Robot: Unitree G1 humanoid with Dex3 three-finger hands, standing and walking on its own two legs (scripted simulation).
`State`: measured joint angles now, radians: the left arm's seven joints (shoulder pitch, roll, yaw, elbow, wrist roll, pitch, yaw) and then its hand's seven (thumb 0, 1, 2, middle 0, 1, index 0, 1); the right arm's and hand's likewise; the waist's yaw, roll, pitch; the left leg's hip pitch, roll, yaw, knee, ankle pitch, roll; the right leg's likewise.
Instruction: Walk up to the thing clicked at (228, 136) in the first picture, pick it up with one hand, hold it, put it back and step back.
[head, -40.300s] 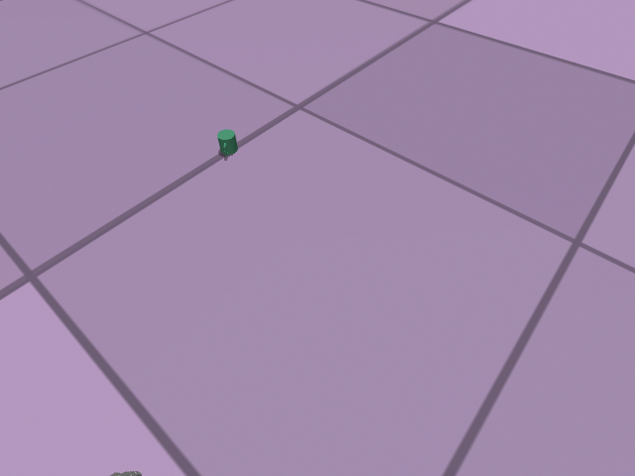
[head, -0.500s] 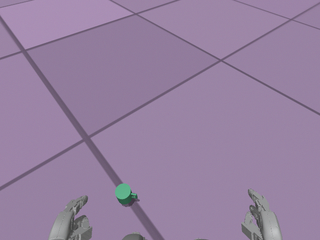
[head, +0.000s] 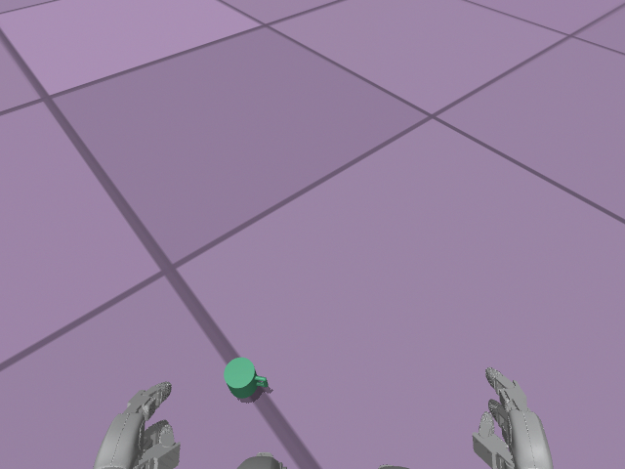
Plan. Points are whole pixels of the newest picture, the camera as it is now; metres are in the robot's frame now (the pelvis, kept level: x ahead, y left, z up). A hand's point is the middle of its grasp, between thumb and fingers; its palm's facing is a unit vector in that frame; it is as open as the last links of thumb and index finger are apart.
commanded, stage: home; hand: left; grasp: from above
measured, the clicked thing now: (247, 378) +0.46 +0.20 -0.67
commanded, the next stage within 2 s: stand in 0.04 s
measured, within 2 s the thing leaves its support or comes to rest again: neither
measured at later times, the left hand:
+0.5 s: hand out of the picture +0.08 +0.25 -0.11, palm faces +0.03 -0.94 -0.34, open 7.4 cm
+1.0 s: hand out of the picture +0.01 +0.25 -0.10, palm faces +0.02 -0.94 -0.34, open 7.4 cm
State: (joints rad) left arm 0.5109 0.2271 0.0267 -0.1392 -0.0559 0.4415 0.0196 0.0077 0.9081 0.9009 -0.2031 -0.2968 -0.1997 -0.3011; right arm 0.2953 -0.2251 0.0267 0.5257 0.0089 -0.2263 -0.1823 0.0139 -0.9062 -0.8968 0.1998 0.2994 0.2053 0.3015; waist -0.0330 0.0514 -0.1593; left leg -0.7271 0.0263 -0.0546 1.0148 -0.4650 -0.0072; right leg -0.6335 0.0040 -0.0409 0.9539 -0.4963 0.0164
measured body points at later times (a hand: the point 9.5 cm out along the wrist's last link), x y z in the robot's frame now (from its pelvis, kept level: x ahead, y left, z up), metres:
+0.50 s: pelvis +0.00 +0.01 +0.04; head +0.01 +0.02 +0.49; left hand +0.08 +0.30 -0.08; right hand +0.09 -0.27 -0.08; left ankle +0.02 +0.12 -0.68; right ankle -0.01 -0.13 -0.68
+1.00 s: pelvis -0.02 +0.01 +0.06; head -0.03 +0.01 +0.51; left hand +0.01 +0.30 -0.07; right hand +0.04 -0.27 -0.08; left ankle +0.02 +0.12 -0.68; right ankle -0.01 -0.13 -0.68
